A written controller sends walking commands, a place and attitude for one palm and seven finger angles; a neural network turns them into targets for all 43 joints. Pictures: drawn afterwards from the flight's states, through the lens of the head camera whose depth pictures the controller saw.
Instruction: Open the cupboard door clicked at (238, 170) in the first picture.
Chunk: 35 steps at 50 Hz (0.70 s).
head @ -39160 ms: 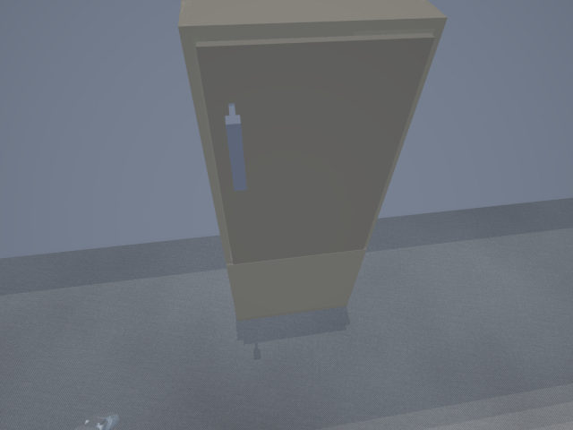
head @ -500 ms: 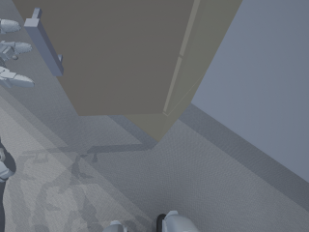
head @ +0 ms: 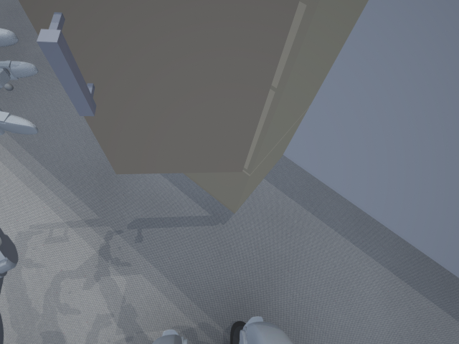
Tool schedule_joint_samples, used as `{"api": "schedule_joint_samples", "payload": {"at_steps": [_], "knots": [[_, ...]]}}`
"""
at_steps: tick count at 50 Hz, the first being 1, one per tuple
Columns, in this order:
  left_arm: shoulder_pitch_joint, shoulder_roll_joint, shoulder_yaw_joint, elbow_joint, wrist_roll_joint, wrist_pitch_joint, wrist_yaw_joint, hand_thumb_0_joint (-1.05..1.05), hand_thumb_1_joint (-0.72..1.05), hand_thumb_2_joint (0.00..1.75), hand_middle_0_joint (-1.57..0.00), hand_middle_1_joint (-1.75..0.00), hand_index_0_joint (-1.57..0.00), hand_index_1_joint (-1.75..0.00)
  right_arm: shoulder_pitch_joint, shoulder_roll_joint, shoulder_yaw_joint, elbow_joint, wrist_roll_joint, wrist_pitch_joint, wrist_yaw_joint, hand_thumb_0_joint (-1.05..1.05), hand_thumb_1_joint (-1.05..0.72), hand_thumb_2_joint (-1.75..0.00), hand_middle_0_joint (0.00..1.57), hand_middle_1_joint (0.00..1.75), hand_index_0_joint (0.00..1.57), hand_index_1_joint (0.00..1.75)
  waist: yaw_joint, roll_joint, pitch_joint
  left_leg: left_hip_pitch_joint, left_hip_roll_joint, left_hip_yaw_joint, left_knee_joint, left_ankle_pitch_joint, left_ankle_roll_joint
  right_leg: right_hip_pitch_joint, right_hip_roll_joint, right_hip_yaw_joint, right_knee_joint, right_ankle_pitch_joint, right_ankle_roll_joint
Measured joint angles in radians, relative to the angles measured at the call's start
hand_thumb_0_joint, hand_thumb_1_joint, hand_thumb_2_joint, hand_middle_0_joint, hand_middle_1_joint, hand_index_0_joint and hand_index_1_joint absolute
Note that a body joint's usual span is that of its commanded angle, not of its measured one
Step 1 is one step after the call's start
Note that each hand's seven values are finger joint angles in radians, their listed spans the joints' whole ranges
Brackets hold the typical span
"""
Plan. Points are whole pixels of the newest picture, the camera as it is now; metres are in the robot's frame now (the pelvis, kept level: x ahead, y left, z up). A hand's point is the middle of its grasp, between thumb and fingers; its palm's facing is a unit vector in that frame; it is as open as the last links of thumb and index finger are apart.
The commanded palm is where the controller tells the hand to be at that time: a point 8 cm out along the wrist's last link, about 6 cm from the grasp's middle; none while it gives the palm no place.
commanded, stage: move the hooked fingers beside the handle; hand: left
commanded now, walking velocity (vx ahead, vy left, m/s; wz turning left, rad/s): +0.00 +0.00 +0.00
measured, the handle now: (74, 68) +0.54 +0.22 +0.11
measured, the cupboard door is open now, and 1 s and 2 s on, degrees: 43 42 42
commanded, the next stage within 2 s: slide the fingers in behind the handle in 0.32 s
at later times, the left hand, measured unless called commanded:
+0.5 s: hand (14, 98) +0.48 +0.29 +0.11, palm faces -0.01 -1.00 -0.01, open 14.0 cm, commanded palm +0.46 +0.33 +0.10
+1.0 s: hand (40, 93) +0.49 +0.26 +0.10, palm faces -0.01 -1.00 -0.01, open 14.0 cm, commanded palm +0.47 +0.29 +0.10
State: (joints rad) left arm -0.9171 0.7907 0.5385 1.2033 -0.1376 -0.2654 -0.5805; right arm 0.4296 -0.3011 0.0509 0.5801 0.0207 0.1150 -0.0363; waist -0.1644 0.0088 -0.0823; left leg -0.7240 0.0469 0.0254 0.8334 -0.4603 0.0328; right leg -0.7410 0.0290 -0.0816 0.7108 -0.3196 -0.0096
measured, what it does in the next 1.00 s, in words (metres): stands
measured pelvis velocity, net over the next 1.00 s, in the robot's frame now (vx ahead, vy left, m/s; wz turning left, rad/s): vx -0.01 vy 0.00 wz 0.00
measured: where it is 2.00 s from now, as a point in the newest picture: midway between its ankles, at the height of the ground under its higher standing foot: outside the picture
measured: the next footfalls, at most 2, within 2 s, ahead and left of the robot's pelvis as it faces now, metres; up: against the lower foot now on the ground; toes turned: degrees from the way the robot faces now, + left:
none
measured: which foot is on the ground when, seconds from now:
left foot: down 0.00-1.00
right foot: down 0.00-1.00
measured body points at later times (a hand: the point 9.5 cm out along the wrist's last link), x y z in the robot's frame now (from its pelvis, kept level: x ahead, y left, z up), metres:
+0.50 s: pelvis -0.01 +0.01 +0.00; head +0.12 +0.04 +0.43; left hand +0.47 +0.34 +0.11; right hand -0.01 -0.27 -0.10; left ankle -0.05 +0.09 -0.70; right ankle +0.00 -0.12 -0.70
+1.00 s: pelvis -0.01 +0.00 +0.00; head +0.12 +0.03 +0.43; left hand +0.48 +0.31 +0.11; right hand -0.02 -0.27 -0.10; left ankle -0.05 +0.09 -0.70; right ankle +0.00 -0.12 -0.70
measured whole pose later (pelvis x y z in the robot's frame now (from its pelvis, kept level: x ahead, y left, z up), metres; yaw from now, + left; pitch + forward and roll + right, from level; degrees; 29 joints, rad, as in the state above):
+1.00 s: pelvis -0.01 +0.00 +0.00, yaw +0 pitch +20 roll -4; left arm -0.92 0.71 0.48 1.19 -0.12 -0.29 -0.47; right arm 0.44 -0.29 0.06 0.59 0.01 0.10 -0.03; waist -0.17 0.02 -0.08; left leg -0.75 0.05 0.03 0.86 -0.46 0.04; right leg -0.77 0.03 -0.08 0.74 -0.32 -0.01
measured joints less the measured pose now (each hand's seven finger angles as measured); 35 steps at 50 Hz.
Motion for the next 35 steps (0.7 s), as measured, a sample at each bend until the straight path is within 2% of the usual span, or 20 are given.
{"api": "schedule_joint_samples", "payload": {"at_steps": [5, 12, 15, 21, 29, 35], "knots": [[0.003, -0.011, -0.023, 0.028, 0.008, 0.027, 0.005, -0.01, -0.50, 0.30, -0.30, -1.20, -0.30, -1.20, -0.020, -0.001, 0.005, -0.015, 0.001, 0.000, 0.000, 0.00, -0.90, -0.89, 0.20, 0.30, 0.20, 0.30, 0.004, 0.004, -0.001, 0.004, -0.006, -0.001, 0.004, -0.002, 0.006, 0.004, -0.006, 0.000, 0.005, -0.004, 0.005], [0.010, -0.035, -0.005, -0.019, 0.008, -0.029, 0.032, -0.01, -0.50, 0.30, -0.30, -1.20, -0.30, -1.20, -0.039, 0.010, 0.004, -0.016, -0.006, -0.010, 0.002, 0.00, -0.90, -0.89, 0.20, 0.30, 0.20, 0.30, 0.009, -0.003, 0.005, -0.007, -0.007, -0.001, 0.021, -0.006, 0.006, -0.005, -0.007, 0.000, 0.017, -0.004, 0.007], [-0.005, -0.039, -0.019, -0.010, -0.001, -0.027, 0.025, -0.01, -0.50, 0.30, -0.30, -1.20, -0.30, -1.20, -0.036, 0.012, 0.006, -0.007, -0.005, -0.008, 0.003, 0.00, -0.90, -0.89, 0.20, 0.30, 0.20, 0.30, 0.010, -0.002, 0.001, -0.007, -0.008, -0.005, 0.024, -0.007, 0.007, -0.001, -0.008, -0.003, 0.018, -0.005, 0.008], [-0.020, -0.019, -0.045, 0.038, 0.018, 0.015, 0.027, -0.01, -0.50, 0.30, -0.30, -1.20, -0.30, -1.20, -0.026, 0.007, 0.013, -0.010, -0.001, -0.005, -0.002, 0.00, -0.90, -0.89, 0.20, 0.30, 0.20, 0.30, 0.001, 0.003, 0.001, -0.016, -0.012, -0.005, 0.030, -0.004, 0.010, -0.009, -0.012, -0.004, 0.024, -0.002, 0.010], [-0.039, -0.035, -0.041, 0.017, 0.008, -0.034, 0.046, -0.01, -0.50, 0.30, -0.30, -1.20, -0.30, -1.20, -0.011, 0.009, 0.014, 0.008, -0.008, -0.012, -0.004, 0.00, -0.90, -0.89, 0.20, 0.30, 0.20, 0.30, -0.007, -0.004, 0.014, -0.042, -0.009, -0.005, 0.047, -0.001, 0.009, -0.035, -0.010, -0.003, 0.038, 0.002, 0.008], [-0.054, -0.044, -0.060, 0.031, 0.027, -0.003, 0.065, -0.01, -0.51, 0.30, -0.30, -1.20, -0.30, -1.20, 0.003, 0.006, 0.012, 0.011, -0.007, -0.011, -0.004, 0.00, -0.90, -0.89, 0.20, 0.30, 0.20, 0.30, -0.021, 0.001, 0.008, -0.048, -0.008, -0.006, 0.050, -0.001, 0.009, -0.041, -0.009, -0.004, 0.040, 0.003, 0.007]]}}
